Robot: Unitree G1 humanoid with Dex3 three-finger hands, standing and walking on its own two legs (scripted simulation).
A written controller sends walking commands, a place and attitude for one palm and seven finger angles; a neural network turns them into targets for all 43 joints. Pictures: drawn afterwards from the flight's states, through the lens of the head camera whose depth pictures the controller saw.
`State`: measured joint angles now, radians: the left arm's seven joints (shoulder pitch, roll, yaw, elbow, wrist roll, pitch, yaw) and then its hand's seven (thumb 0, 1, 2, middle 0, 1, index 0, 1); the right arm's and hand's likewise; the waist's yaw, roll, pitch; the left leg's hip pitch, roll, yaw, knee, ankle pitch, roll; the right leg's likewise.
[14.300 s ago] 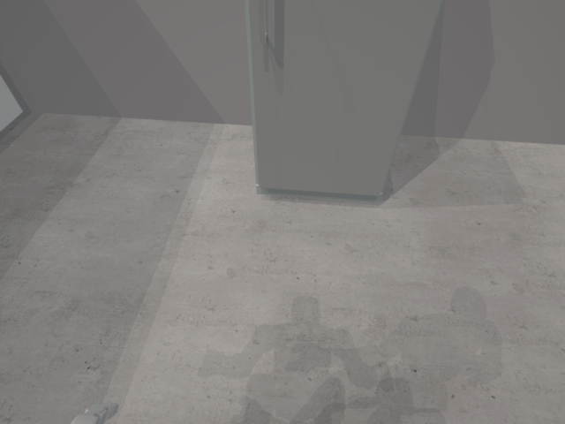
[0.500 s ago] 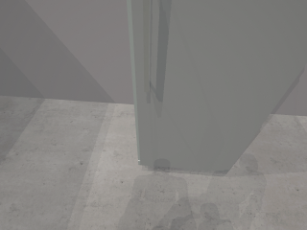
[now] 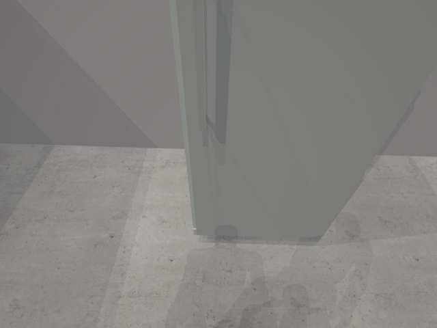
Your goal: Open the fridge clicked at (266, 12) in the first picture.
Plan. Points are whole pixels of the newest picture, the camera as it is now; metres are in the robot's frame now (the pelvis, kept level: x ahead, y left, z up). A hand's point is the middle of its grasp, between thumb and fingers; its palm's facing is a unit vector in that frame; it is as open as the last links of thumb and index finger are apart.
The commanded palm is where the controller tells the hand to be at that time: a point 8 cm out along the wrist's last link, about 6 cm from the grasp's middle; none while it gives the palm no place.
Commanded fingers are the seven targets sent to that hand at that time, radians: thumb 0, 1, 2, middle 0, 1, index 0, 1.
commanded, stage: look again from close up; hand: left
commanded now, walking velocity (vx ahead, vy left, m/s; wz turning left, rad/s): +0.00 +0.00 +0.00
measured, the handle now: (200, 47) +0.60 +0.08 +0.23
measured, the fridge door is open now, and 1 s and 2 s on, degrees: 0 0 0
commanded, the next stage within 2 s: shuffle to correct the standing spot in 0.26 s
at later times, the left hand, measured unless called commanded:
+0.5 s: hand out of the picture -0.02 +0.14 -0.18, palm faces +0.03 -0.99 -0.14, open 7.4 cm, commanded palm none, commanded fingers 0.00 0.90 0.90 -0.20 -0.30 -0.20 -0.30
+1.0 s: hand out of the picture +0.03 +0.10 -0.19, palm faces +0.05 -1.00 -0.08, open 7.4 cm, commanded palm none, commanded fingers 0.00 0.90 0.90 -0.20 -0.30 -0.20 -0.30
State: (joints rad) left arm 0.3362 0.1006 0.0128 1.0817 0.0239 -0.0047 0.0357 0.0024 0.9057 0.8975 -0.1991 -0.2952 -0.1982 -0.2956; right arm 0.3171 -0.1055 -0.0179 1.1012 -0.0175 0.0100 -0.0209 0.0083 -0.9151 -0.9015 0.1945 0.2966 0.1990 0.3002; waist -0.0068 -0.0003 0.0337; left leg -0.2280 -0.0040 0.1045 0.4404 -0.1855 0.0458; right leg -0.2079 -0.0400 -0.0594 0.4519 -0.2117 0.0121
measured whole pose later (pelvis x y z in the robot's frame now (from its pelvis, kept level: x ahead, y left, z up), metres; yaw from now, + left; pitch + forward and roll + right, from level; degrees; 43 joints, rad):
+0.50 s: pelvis +0.00 -0.01 +0.00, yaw -1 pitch -1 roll +0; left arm 0.36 0.10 0.02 1.09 0.03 0.00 0.03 0.00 0.91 0.90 -0.20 -0.30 -0.20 -0.30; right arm 0.33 -0.11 -0.03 1.10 -0.03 0.02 -0.02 0.00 -0.91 -0.90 0.19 0.30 0.20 0.30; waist -0.01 0.00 0.02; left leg -0.24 0.00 0.11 0.45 -0.20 0.04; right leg -0.24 -0.03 -0.05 0.48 -0.27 0.00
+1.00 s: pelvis +0.10 -0.03 -0.01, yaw -1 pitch +1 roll +0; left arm 0.41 0.09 0.04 1.12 0.04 0.02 0.00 0.00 0.91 0.90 -0.20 -0.30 -0.20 -0.30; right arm 0.28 -0.12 -0.04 1.07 -0.03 -0.04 -0.04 0.01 -0.92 -0.90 0.19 0.30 0.20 0.30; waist 0.00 -0.05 0.04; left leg -0.26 0.05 0.16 0.59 -0.34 0.02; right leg -0.32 -0.01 -0.07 0.90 -0.46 -0.03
